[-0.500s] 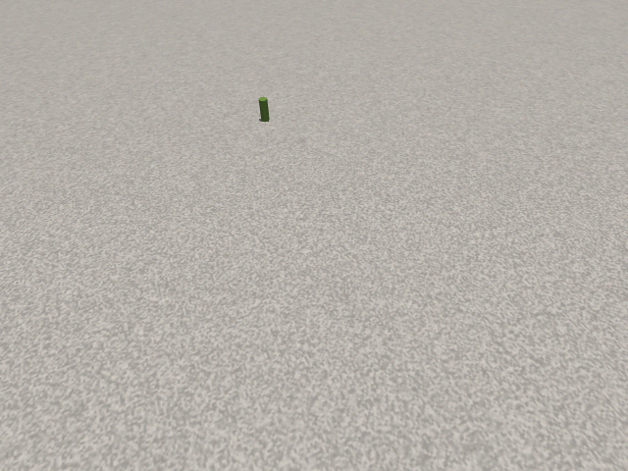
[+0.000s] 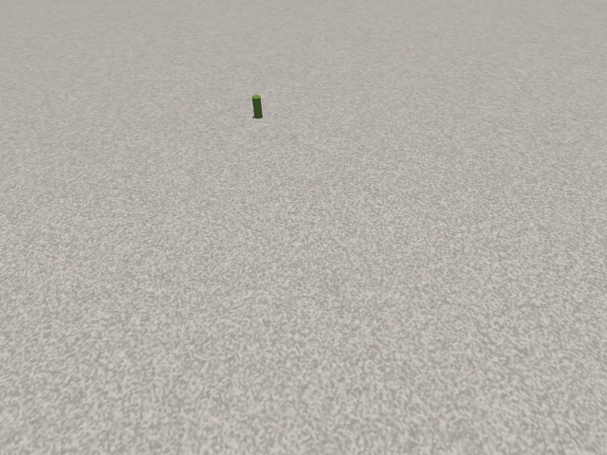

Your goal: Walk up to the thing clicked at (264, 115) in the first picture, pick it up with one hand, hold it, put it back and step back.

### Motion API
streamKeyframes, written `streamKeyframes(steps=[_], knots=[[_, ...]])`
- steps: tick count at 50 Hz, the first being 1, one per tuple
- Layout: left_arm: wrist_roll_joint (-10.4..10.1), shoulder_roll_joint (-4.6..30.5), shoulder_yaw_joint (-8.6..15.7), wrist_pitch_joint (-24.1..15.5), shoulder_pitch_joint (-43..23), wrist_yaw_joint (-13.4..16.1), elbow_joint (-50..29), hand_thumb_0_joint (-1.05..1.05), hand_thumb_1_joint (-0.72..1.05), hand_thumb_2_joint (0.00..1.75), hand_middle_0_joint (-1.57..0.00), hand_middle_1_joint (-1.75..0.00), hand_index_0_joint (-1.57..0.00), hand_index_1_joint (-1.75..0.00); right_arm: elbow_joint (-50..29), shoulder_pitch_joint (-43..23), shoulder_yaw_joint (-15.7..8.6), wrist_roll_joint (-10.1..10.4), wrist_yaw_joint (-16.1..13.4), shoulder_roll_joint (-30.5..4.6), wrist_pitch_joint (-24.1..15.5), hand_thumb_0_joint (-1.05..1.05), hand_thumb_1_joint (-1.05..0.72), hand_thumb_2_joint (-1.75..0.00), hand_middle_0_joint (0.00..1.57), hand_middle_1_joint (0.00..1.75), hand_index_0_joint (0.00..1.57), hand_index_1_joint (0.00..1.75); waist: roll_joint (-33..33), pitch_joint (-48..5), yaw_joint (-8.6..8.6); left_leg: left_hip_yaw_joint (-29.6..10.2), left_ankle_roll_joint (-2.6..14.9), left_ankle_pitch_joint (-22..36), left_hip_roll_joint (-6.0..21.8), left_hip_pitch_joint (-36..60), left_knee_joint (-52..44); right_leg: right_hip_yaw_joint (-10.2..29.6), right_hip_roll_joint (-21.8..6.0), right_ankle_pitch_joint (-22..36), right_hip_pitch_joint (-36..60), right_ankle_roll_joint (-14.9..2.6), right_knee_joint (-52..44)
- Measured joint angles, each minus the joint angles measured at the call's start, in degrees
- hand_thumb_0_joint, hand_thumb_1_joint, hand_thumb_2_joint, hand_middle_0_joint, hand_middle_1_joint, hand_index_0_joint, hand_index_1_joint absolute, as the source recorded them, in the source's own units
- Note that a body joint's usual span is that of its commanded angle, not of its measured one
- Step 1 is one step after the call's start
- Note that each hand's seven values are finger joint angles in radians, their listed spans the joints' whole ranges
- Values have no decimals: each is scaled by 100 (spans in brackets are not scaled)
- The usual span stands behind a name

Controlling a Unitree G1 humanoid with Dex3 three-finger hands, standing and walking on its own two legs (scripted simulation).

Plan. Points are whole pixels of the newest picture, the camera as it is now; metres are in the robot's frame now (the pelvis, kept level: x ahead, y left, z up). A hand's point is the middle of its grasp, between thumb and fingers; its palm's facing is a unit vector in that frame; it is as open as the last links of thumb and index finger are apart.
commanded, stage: stand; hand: left
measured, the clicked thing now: (257, 107) +2.27 +0.34 -0.71
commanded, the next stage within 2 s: walk up in 0.62 s
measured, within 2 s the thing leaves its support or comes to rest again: neither
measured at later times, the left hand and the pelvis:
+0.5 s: hand out of the picture +0.08 +0.25 -0.16, palm faces -0.03 -0.94 -0.33, open 7.4 cm; pelvis +0.01 +0.00 +0.00, yaw +0 degrees
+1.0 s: hand out of the picture +0.11 +0.39 -0.18, palm faces +0.06 -0.92 -0.40, open 7.4 cm; pelvis +0.11 +0.08 -0.03, yaw +4 degrees
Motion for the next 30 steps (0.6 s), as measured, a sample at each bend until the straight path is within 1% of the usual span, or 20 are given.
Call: streamKeyframes(steps=[30], knots=[[-3,14,5,-6,9,12,-16,1,90,90,-20,-30,-21,-30,23,-2,4,4,-4,-9,6,0,-90,-89,20,30,21,30,-10,0,-7,-30,4,-17,-12,51,-68,-32,-12,-13,79,9,-100]])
